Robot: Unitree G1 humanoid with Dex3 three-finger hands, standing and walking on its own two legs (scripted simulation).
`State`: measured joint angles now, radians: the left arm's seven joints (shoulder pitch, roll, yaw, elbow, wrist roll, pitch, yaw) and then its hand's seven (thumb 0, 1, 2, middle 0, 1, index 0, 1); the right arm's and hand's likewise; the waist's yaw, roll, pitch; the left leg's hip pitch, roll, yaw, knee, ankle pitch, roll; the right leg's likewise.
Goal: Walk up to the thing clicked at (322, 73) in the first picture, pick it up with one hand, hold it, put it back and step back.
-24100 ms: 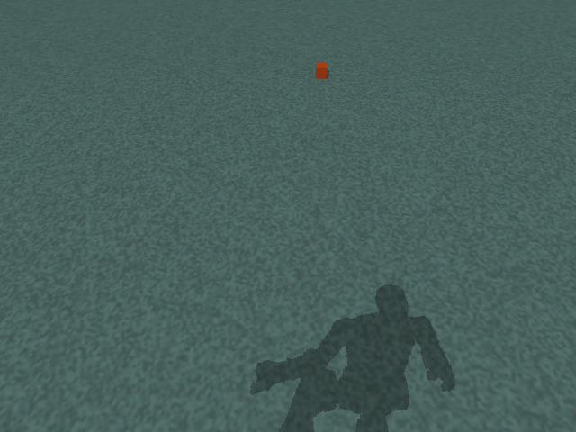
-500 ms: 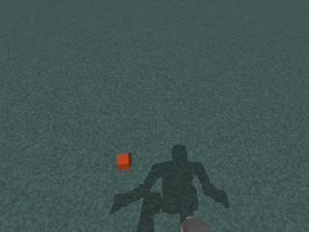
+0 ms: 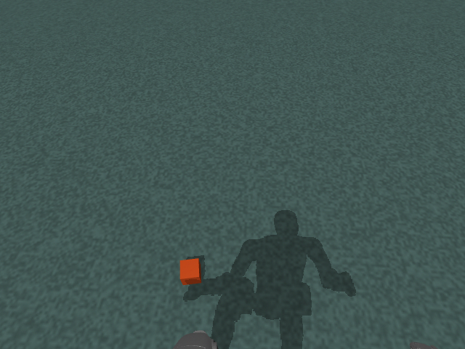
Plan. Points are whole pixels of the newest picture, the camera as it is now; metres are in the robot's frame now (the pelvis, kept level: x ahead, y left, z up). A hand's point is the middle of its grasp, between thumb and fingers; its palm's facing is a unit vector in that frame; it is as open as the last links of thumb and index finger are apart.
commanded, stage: walk up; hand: left
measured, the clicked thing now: (190, 271) +0.49 +0.23 -0.72
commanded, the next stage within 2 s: none
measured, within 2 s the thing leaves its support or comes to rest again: neither
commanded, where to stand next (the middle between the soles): +0.09 -0.03 m, yaw +2 degrees
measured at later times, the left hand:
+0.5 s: hand out of the picture +0.11 +0.25 -0.14, palm faces -0.02 -0.93 -0.37, open 7.3 cm
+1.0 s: hand out of the picture +0.14 +0.25 -0.14, palm faces -0.04 -0.95 -0.32, open 7.3 cm
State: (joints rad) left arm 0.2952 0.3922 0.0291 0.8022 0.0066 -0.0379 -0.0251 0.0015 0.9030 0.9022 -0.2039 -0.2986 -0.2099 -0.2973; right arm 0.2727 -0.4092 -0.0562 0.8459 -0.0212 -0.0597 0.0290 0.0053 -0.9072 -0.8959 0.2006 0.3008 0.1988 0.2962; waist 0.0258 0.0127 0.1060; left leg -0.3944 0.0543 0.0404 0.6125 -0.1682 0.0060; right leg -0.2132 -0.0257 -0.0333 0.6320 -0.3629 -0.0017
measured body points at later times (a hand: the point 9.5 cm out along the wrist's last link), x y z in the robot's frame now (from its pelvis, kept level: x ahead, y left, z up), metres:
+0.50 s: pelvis +0.04 -0.01 +0.01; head +0.06 -0.02 +0.46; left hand +0.11 +0.30 -0.11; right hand +0.16 -0.31 -0.12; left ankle +0.11 +0.13 -0.72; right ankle +0.01 -0.14 -0.72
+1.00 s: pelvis +0.04 +0.00 +0.02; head +0.05 +0.01 +0.47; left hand +0.14 +0.30 -0.11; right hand +0.11 -0.31 -0.11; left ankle +0.11 +0.13 -0.72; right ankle +0.01 -0.14 -0.72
